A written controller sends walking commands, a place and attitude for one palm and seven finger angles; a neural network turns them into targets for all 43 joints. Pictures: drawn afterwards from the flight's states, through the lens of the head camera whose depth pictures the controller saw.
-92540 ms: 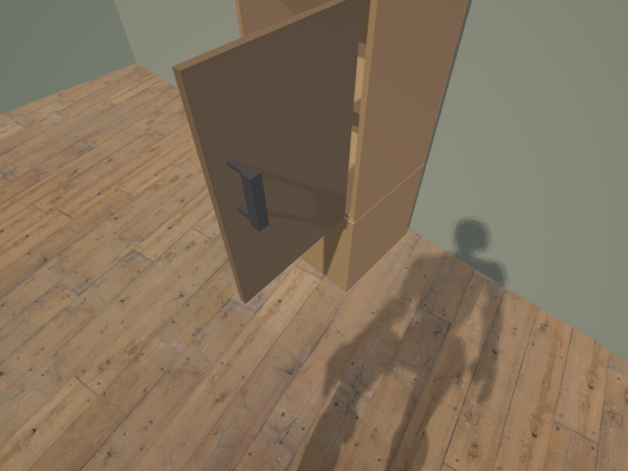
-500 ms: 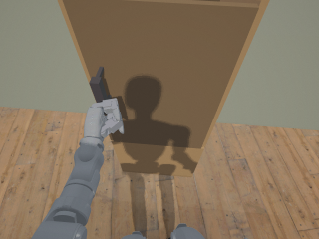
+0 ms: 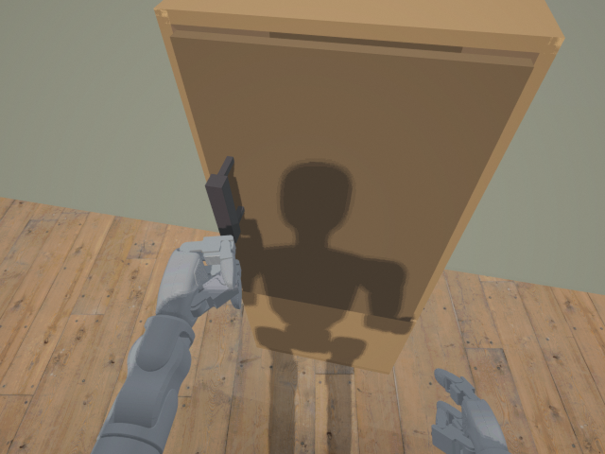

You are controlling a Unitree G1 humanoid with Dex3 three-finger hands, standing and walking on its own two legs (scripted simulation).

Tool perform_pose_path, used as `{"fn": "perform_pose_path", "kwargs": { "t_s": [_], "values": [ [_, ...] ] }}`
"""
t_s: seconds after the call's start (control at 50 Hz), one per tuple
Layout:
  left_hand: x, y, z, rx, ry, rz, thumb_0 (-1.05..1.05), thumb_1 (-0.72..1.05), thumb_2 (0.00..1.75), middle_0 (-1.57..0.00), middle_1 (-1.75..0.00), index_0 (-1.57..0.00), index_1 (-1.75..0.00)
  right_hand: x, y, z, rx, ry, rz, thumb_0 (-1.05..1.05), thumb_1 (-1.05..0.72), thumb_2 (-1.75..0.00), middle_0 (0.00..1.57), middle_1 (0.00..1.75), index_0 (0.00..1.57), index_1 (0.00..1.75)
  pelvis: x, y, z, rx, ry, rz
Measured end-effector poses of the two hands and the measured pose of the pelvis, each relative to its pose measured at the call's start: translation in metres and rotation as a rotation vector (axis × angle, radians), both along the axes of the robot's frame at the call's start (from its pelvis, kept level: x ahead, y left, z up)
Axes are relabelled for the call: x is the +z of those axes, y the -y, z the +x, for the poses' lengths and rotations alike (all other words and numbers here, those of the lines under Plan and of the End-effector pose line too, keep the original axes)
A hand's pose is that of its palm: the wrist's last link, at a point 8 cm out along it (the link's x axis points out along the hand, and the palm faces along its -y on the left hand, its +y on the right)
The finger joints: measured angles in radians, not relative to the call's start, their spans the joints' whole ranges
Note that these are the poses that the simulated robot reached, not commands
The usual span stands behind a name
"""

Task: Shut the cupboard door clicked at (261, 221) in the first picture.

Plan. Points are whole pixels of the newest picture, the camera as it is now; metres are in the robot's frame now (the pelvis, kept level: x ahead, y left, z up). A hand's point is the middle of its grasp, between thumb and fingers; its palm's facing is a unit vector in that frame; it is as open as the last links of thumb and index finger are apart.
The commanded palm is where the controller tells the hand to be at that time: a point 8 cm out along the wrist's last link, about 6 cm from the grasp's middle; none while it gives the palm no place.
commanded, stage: draw the hand back to the body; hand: left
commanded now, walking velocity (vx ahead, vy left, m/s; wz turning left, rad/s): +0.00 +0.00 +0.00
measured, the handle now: (229, 200) +0.47 +0.15 +0.06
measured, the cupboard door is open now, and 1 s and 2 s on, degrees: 0 0 0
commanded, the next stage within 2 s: step back with the hand held close in 1.42 s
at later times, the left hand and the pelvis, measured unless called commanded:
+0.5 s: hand (142, 309) +0.24 +0.18 +0.13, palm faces +0.12 -0.97 -0.22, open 3.1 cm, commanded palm +0.20 +0.24 +0.15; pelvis -0.01 +0.00 +0.03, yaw +0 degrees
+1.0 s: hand out of the picture +0.20 +0.28 +0.20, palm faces +0.39 -0.83 -0.39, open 5.8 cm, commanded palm +0.15 +0.33 +0.22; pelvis +0.00 +0.03 +0.04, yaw +0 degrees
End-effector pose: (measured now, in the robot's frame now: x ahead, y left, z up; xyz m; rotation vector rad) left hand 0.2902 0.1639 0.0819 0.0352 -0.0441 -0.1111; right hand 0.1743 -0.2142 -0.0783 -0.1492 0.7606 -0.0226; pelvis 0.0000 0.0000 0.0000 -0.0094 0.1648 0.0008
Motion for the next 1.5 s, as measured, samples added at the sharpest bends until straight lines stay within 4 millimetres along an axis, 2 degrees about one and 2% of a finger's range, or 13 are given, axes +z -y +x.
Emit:
{"fn": "perform_pose_path", "kwargs": {
  "t_s": [0.22, 0.36, 0.42, 0.6, 0.8, 0.92, 1.1, 1.26, 1.5],
  "values": [
    [0.030, -0.033, -0.040, 0.036, -0.013, 0.027, 0.02, 0.90, 0.90, -1.30, -1.50, -1.30, -1.50, 0.010, 0.018, -0.024, -0.043, 0.005, -0.027, 0.01, -0.90, -0.90, 0.20, 0.30, 0.20, 0.30, 0.012, 0.005, 0.001, 0.002, 0.063, -0.002],
    [0.047, -0.049, -0.059, 0.045, 0.003, 0.036, 0.02, 0.90, 0.90, -1.27, -1.47, -1.28, -1.47, 0.025, 0.026, -0.021, -0.057, 0.085, -0.060, 0.01, -0.90, -0.90, 0.20, 0.30, 0.20, 0.30, 0.017, 0.004, -0.005, 0.006, 0.099, -0.008],
    [0.055, -0.058, -0.065, 0.124, -0.005, 0.129, 0.01, 0.89, 0.90, -1.23, -1.43, -1.24, -1.42, 0.032, 0.024, -0.018, -0.067, 0.100, -0.071, 0.01, -0.90, -0.90, 0.20, 0.30, 0.20, 0.30, 0.021, 0.002, -0.007, 0.005, 0.119, -0.008],
    [0.075, -0.087, -0.093, 0.312, -0.018, 0.228, 0.01, 0.89, 0.90, -1.03, -1.21, -1.04, -1.20, 0.046, -0.002, -0.007, -0.043, 0.109, -0.056, 0.01, -0.90, -0.90, 0.20, 0.30, 0.20, 0.30, 0.036, -0.009, -0.006, 0.004, 0.183, -0.013],
    [0.102, -0.127, -0.113, 0.436, 0.024, 0.295, 0.01, 0.89, 0.90, -0.77, -0.91, -0.77, -0.91, 0.046, -0.032, 0.002, 0.026, 0.095, -0.026, 0.01, -0.90, -0.90, 0.20, 0.30, 0.20, 0.30, 0.043, -0.024, -0.001, 0.011, 0.221, -0.016],
    [0.120, -0.144, -0.122, 0.476, 0.065, 0.343, 0.01, 0.89, 0.90, -0.60, -0.73, -0.61, -0.73, 0.045, -0.037, 0.004, 0.029, 0.091, -0.021, 0.01, -0.90, -0.90, 0.20, 0.30, 0.20, 0.30, 0.045, -0.031, 0.003, 0.009, 0.225, -0.019],
    [0.144, -0.173, -0.139, 0.561, 0.127, 0.422, 0.01, 0.89, 0.90, -0.36, -0.47, -0.37, -0.47, 0.046, -0.033, 0.003, 0.010, 0.090, -0.036, 0.01, -0.90, -0.90, 0.20, 0.30, 0.20, 0.30, 0.045, -0.037, 0.005, 0.006, 0.227, -0.023],
    [0.137, -0.170, -0.139, 0.561, 0.119, 0.390, 0.01, 0.89, 0.90, -0.24, -0.34, -0.25, -0.34, 0.046, -0.029, 0.002, 0.012, 0.086, -0.053, 0.01, -0.90, -0.90, 0.20, 0.30, 0.20, 0.30, 0.044, -0.038, 0.004, 0.010, 0.224, -0.021],
    [0.142, -0.164, -0.138, 0.539, 0.138, 0.399, 0.01, 0.89, 0.90, -0.21, -0.30, -0.22, -0.30, 0.049, -0.028, -0.001, -0.004, 0.106, -0.039, 0.01, -0.90, -0.90, 0.20, 0.30, 0.20, 0.30, 0.044, -0.033, 0.002, 0.001, 0.229, -0.022]
  ]
}}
